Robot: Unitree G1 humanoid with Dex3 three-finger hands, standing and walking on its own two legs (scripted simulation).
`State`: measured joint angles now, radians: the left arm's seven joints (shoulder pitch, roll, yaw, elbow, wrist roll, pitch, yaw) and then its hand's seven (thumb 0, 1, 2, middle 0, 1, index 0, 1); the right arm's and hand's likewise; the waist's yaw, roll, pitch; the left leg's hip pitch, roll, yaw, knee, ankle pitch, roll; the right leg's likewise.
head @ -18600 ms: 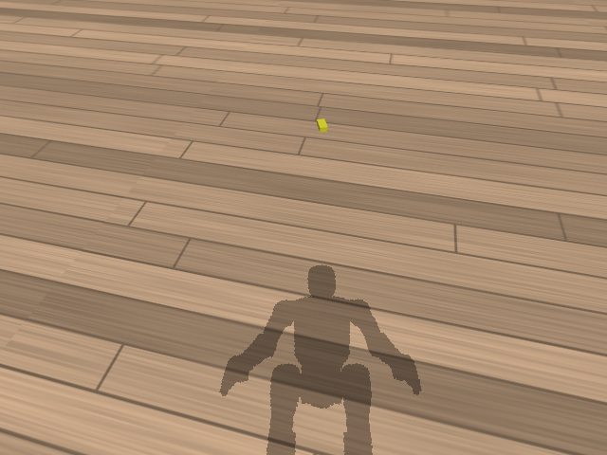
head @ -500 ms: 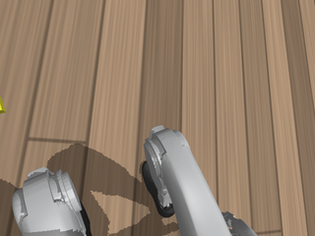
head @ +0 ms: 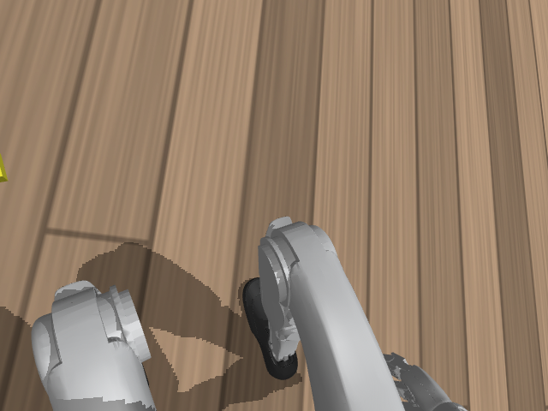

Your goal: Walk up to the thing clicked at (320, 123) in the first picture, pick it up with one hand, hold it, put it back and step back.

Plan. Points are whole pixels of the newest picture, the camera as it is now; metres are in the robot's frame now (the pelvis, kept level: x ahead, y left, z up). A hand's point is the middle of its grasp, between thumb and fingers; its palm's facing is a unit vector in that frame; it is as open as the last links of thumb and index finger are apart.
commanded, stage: rest palm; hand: left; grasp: from above
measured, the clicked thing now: out of the picture +0.50 +0.32 -0.31
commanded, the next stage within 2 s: close in 1.48 s
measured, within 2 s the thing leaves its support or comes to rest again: neither
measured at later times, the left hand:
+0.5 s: hand out of the picture +0.49 +0.31 -0.25, palm faces -0.47 -0.09 -0.88, open 11.3 cm
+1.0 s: hand out of the picture +0.48 +0.32 -0.27, palm faces -0.47 -0.11 -0.87, open 11.3 cm
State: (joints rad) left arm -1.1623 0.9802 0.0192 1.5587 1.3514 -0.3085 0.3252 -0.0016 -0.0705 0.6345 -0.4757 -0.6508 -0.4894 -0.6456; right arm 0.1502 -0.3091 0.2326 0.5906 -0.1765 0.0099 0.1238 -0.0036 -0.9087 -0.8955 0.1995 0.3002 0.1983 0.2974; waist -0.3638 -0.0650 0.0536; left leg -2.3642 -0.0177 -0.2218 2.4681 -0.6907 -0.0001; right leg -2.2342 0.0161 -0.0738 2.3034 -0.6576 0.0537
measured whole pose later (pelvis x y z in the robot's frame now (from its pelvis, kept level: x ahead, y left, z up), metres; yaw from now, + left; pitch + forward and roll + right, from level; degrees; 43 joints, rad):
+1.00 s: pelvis +0.01 +0.00 -0.02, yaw -3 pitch +29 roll -16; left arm -1.14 1.10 0.06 1.70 1.38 -0.30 0.52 0.00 -0.06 0.61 -0.47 -0.60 -0.48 -0.61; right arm 0.11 -0.34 0.32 0.58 -0.24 -0.12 0.18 0.00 -0.91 -0.90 0.20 0.30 0.20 0.30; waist -0.40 -0.15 0.16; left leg -2.36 0.00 -0.28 2.56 -0.74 0.00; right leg -2.23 0.05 -0.11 2.35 -0.67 0.08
